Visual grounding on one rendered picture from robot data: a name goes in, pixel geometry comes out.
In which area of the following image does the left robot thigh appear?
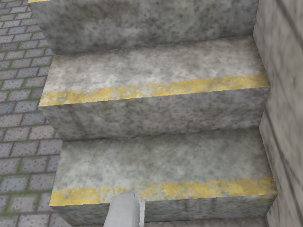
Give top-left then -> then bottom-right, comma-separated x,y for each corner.
103,192 -> 146,227

